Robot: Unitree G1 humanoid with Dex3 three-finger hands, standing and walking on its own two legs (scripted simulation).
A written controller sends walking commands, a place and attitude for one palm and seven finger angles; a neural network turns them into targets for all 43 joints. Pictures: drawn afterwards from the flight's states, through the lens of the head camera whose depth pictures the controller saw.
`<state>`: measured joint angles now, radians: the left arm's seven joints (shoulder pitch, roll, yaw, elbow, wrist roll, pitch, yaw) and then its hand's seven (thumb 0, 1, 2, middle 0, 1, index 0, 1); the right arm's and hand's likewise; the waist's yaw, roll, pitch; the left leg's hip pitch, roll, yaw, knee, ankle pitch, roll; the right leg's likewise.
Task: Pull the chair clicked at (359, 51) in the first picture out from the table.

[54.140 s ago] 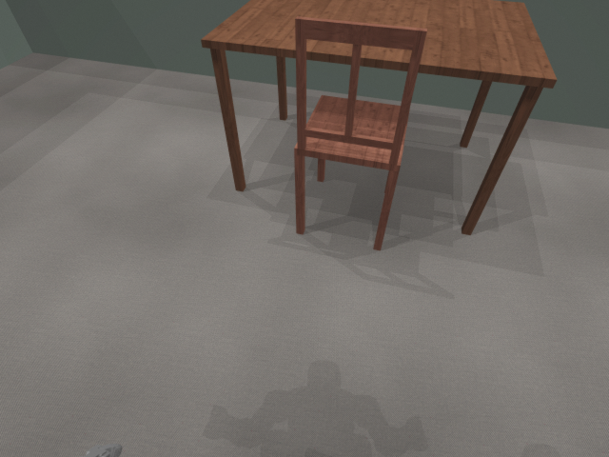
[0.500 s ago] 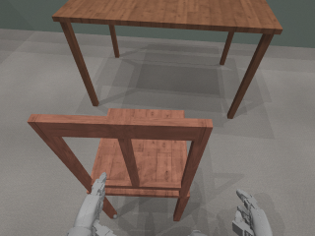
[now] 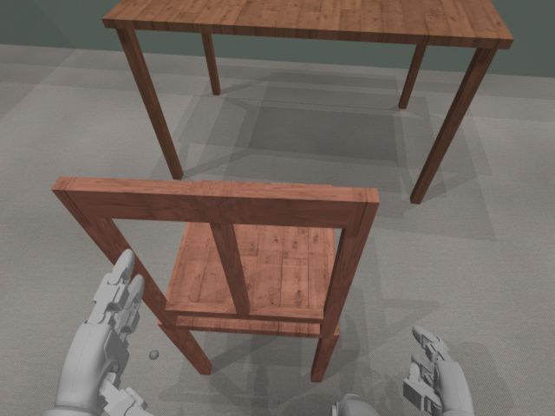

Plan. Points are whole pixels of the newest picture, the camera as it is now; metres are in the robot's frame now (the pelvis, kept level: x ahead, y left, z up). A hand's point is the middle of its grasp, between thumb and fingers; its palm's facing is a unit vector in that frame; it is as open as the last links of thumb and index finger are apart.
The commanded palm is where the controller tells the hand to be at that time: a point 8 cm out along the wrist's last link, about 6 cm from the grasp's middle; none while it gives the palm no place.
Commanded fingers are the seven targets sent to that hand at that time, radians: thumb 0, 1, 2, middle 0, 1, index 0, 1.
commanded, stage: draw the hand back to the body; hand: left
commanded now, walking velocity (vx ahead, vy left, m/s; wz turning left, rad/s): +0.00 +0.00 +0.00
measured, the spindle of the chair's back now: (234, 273) +0.33 +0.09 +0.00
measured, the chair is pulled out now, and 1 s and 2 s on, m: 0.60 0.60 0.60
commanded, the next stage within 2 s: step back with the hand held close in 1.16 s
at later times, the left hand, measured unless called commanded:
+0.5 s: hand (48, 303) +0.21 +0.23 +0.17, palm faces +0.37 -0.84 -0.39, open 13.4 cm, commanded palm +0.16 +0.27 +0.20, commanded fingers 0.00 0.43 0.67 -0.14 -0.20 -0.14 -0.20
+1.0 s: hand out of the picture +0.23 +0.26 +0.23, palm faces +0.48 -0.77 -0.42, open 7.7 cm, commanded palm +0.17 +0.30 +0.25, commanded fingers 0.00 0.90 0.90 -0.20 -0.30 -0.20 -0.30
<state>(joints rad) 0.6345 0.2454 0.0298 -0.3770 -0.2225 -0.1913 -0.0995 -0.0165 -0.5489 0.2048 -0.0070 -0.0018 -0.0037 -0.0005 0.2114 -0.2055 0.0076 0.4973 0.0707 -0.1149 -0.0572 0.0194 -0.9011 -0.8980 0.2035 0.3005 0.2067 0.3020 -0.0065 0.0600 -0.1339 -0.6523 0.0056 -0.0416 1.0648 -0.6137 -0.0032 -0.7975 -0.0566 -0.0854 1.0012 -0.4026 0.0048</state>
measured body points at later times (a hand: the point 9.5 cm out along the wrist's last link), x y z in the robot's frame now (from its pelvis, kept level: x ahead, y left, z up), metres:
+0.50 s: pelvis +0.02 +0.00 +0.06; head +0.01 -0.03 +0.51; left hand +0.18 +0.27 +0.19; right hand +0.21 -0.23 -0.02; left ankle -0.05 +0.12 -0.67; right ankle +0.05 -0.13 -0.67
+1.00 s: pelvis +0.03 +0.00 +0.07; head +0.03 -0.04 +0.52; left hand +0.19 +0.30 +0.25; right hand +0.21 -0.24 -0.03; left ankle -0.05 +0.12 -0.67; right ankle +0.05 -0.13 -0.67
